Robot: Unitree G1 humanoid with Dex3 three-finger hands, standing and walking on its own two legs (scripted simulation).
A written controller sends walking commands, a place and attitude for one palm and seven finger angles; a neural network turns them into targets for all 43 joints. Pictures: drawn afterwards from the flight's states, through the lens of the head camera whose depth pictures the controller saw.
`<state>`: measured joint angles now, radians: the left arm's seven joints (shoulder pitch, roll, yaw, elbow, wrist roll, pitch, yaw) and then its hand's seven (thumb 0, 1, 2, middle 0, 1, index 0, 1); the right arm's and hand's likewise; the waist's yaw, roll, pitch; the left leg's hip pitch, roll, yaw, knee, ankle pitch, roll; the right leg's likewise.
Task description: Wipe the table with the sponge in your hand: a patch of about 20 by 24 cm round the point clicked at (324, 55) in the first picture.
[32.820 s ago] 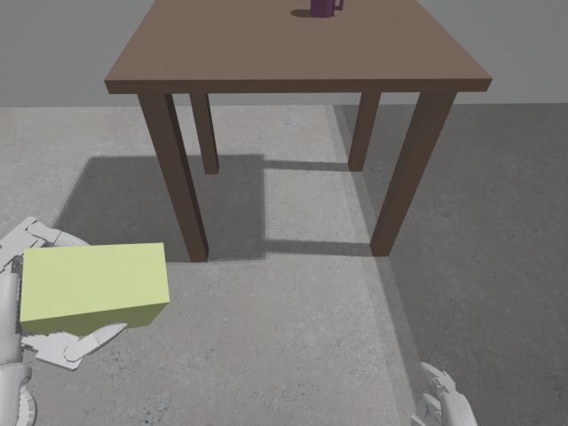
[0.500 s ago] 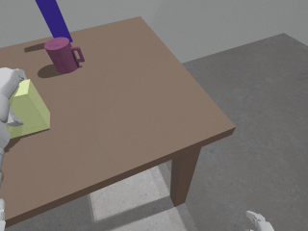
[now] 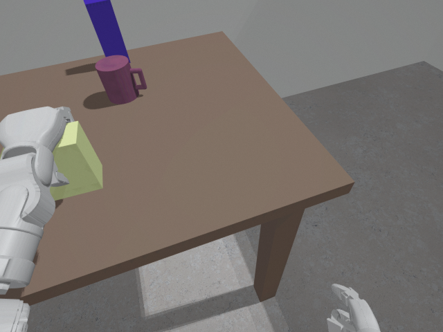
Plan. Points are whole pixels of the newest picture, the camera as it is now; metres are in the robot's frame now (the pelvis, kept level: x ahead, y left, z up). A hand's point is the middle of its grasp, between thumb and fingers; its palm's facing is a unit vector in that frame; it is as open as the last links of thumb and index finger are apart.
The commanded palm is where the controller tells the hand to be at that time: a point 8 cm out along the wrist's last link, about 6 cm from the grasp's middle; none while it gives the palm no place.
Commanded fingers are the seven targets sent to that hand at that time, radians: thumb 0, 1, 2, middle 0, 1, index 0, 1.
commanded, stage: wipe back along the first lane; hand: left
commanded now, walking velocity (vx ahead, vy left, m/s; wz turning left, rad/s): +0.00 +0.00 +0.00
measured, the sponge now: (63, 170) +0.34 +0.35 +0.11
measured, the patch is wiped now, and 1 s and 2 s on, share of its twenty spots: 0.90 0.90 0.90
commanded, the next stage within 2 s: lift the sponge slowly off the table in 1.16 s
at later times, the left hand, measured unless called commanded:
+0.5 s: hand (53, 171) +0.30 +0.32 +0.16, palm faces +0.07 +0.01 -1.00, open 10.6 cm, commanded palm +0.25 +0.32 +0.19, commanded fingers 0.00 0.10 1.30 -1.20 -1.60 -1.20 -1.60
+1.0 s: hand (49, 191) +0.26 +0.31 +0.15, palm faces +0.10 -0.01 -0.99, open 10.6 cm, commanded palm +0.20 +0.29 +0.18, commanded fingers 0.00 0.10 1.30 -1.20 -1.60 -1.20 -1.60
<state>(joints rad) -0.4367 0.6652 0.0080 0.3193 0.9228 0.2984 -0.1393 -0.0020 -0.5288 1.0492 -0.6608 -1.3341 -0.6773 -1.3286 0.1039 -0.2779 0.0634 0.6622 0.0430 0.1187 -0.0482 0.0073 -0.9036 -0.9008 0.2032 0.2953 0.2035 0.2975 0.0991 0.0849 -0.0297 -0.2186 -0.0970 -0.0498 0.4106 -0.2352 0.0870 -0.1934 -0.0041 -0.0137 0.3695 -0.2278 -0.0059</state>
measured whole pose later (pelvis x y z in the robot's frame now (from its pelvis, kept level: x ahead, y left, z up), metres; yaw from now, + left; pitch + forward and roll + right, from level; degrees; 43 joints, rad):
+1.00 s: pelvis +0.01 -0.02 -0.01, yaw -2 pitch +1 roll -1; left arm 0.08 0.68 0.11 -0.24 0.81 0.49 -0.10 0.00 -0.51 1.05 -0.63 -1.36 -0.65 -1.35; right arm 0.04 -0.31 0.06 0.63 0.05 0.12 -0.05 0.01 -0.90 -0.90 0.20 0.30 0.20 0.30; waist 0.12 0.11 -0.02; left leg -0.19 -0.06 -0.02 0.48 -0.30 0.06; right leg -0.18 0.03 0.01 0.46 -0.29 -0.02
